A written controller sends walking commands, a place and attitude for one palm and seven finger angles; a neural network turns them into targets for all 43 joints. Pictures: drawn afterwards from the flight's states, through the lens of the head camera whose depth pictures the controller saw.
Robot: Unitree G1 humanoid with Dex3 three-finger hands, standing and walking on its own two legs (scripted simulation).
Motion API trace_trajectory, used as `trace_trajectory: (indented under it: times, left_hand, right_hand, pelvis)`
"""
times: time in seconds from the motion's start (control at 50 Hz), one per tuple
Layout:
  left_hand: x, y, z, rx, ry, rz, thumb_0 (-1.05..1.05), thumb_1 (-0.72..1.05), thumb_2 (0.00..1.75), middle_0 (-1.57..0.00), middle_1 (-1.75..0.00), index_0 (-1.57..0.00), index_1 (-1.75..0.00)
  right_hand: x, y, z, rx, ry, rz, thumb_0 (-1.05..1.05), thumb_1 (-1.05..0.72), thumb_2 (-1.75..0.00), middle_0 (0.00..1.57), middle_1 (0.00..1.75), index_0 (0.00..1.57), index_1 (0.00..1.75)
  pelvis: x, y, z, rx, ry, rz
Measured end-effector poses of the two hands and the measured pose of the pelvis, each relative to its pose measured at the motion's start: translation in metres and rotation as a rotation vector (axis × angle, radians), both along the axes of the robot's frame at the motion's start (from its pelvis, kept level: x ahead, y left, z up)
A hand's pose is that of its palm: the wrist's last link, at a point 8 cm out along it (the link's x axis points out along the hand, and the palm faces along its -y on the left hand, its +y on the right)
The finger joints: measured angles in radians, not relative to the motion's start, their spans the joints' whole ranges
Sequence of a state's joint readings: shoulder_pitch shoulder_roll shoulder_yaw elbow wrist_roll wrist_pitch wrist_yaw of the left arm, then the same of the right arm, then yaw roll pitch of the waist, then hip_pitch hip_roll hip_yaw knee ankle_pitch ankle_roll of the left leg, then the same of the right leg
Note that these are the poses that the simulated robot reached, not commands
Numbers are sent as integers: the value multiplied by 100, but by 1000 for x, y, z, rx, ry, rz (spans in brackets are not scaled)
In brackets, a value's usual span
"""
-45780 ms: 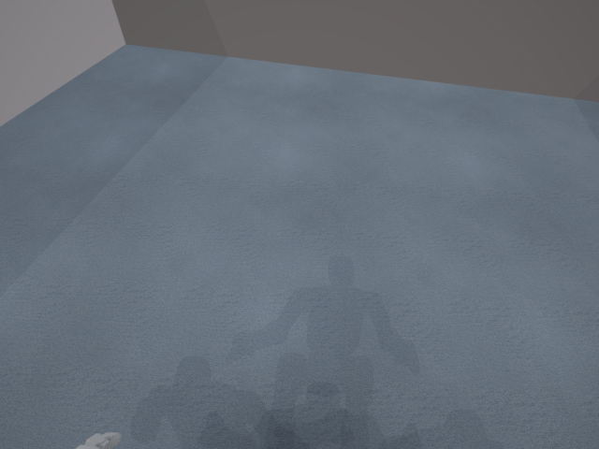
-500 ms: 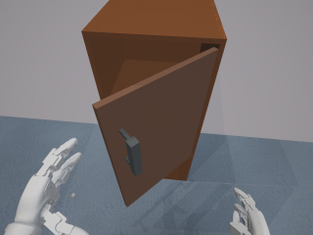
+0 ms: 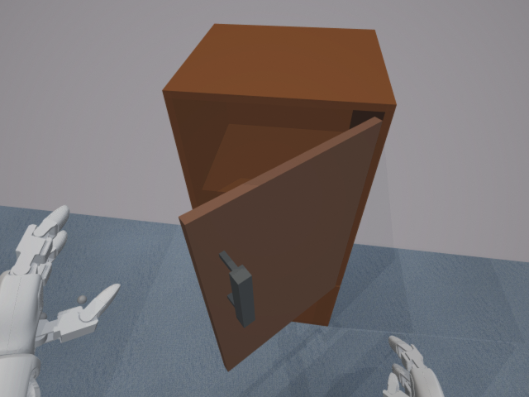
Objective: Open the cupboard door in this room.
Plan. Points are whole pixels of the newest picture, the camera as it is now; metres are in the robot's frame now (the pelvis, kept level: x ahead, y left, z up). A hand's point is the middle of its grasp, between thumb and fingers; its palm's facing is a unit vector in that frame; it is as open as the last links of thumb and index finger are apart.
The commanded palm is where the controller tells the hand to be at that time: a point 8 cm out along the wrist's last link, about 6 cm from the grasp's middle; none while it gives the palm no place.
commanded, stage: draw the hand back to the body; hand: left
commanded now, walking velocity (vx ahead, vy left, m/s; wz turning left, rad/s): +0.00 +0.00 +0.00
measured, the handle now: (236, 289) +0.29 +0.09 +0.00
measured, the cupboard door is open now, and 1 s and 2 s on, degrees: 46 46 46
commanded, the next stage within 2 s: step back with the hand held close in 0.56 s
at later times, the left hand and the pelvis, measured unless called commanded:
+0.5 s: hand (68, 292) +0.18 +0.25 +0.16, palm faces +0.43 -0.80 -0.42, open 7.5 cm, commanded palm +0.13 +0.29 +0.17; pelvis -0.01 -0.01 +0.01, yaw -1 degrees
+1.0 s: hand (63, 304) +0.16 +0.24 +0.17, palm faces +0.33 -0.78 -0.53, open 7.4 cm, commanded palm +0.10 +0.29 +0.18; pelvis -0.05 -0.01 +0.00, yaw -1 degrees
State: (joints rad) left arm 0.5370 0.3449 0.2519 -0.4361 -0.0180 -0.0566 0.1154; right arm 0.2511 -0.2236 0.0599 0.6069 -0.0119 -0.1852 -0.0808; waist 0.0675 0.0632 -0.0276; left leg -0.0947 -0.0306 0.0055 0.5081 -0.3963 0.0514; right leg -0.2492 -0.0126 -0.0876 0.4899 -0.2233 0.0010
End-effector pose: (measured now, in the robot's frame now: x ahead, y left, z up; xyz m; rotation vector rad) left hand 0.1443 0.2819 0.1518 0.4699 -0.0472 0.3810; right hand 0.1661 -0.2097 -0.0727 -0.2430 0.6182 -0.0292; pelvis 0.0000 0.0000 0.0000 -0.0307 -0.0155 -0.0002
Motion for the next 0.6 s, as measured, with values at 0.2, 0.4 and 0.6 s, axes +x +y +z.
trace_trajectory:
  times: [0.2, 0.4, 0.6]
  left_hand:
    - [0, 14, 31, 59, -97, 46, 0, 63, 78, -20, -30, -20, -30]
    - [-2, 7, 22, 18, -83, 47, 1, 85, 88, -21, -30, -21, -30]
    - [-11, 1, 27, 34, -101, 43, 1, 88, 89, -21, -30, -21, -30]
  right_hand:
    - [12, -9, 8, -9, 0, 4, 1, -91, -89, 20, 30, 21, 30]
    - [4, -17, 6, -4, 29, -6, 1, -91, -89, 20, 30, 21, 30]
    - [-9, -24, 5, -3, 33, -19, 1, -91, -89, 20, 30, 21, 30]
  pelvis:
    - [1, -4, 6, 2, -32, -4]
    - [-5, -11, 8, 7, -49, -10]
    - [-11, -18, 8, 8, -71, -12]
